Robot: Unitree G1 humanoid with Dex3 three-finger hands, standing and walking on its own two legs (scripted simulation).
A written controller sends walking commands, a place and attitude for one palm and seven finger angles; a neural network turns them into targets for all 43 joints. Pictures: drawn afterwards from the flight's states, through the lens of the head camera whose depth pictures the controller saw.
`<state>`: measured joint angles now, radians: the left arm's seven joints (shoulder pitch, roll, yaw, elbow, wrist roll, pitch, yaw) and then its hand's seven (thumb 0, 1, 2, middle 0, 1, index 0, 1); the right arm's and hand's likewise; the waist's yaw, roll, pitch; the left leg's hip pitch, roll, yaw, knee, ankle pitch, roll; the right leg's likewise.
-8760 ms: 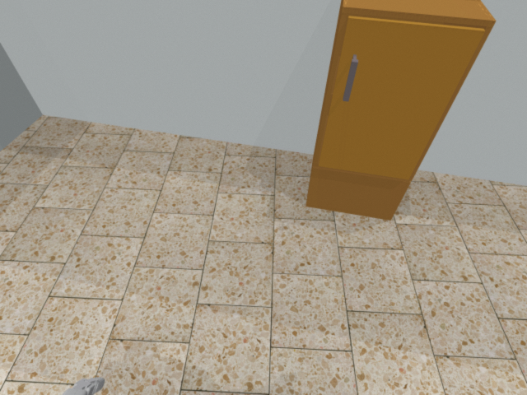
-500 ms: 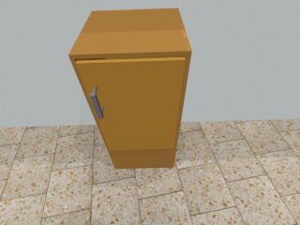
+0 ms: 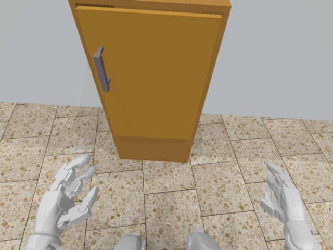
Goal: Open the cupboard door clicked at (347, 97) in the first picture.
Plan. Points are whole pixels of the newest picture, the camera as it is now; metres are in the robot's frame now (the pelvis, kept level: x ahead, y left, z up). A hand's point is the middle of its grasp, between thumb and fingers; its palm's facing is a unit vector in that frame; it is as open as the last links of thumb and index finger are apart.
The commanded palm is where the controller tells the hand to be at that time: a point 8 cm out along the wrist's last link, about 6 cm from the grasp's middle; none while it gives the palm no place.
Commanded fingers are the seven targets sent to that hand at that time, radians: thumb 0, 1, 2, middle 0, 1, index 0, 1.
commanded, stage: raise the hand with hooked fingers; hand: left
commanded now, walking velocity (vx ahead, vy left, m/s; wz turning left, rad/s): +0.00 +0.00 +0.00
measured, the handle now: (103, 69) +0.60 +0.26 +0.05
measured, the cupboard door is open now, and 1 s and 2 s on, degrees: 0 0 0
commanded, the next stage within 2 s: move the hooked fingers beside the handle in 1.68 s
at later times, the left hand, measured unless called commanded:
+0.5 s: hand (60, 186) +0.23 +0.25 +0.04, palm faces +0.05 -1.00 -0.06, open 11.6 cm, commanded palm +0.20 +0.30 +0.04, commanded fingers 0.00 -0.20 0.43 -0.28 -1.00 -0.28 -1.00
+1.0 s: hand (44, 165) +0.27 +0.30 +0.05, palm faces +0.06 -1.00 -0.06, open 13.8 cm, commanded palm +0.25 +0.34 +0.06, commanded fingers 0.00 -0.50 0.30 -0.30 -1.20 -0.30 -1.20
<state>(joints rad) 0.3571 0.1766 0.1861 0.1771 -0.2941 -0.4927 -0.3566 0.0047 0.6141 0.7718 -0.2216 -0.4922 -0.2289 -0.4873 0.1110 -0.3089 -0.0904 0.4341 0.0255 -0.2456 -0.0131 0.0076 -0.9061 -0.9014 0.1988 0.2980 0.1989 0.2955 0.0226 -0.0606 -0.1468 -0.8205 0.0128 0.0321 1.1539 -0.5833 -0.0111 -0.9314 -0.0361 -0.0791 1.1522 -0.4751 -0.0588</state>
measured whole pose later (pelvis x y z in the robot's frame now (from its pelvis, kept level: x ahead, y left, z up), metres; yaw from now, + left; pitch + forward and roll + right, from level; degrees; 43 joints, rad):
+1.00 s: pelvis +0.00 +0.03 +0.01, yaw +1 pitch +16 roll -3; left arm 0.08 0.36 0.38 0.29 -0.34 -0.36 -0.42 -0.01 -0.47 0.31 -0.30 -1.18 -0.30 -1.18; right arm 0.23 -0.25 0.05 0.51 0.02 -0.20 -0.04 0.01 -0.90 -0.90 0.21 0.30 0.21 0.30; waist 0.00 0.01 -0.12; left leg -0.86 0.01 -0.01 1.14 -0.57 0.03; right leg -0.91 -0.03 -0.11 1.05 -0.42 -0.02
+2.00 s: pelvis +0.00 +0.02 +0.01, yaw +0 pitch +17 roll -2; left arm -0.18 0.41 0.44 0.57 -0.32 -0.38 -0.49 -0.01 -0.50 0.30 -0.30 -1.20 -0.31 -1.20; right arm 0.24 -0.28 0.05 0.56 0.03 -0.17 -0.07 0.01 -0.90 -0.90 0.21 0.30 0.21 0.30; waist -0.02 0.01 -0.11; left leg -0.87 0.02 -0.01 1.13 -0.55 0.02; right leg -0.93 -0.03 -0.11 1.05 -0.41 -0.03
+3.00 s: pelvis -0.01 +0.04 -0.01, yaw -2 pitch +25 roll -4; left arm -0.84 0.71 0.56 1.17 -0.14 -0.41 -0.48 -0.01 -0.50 0.30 -0.30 -1.20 -0.30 -1.20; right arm 0.34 -0.29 0.07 0.60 -0.01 0.04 -0.03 0.00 -0.90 -0.90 0.21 0.30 0.21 0.30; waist -0.16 0.00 -0.10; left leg -1.08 0.03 0.00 1.20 -0.56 0.04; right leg -1.12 -0.01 -0.10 1.07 -0.38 -0.01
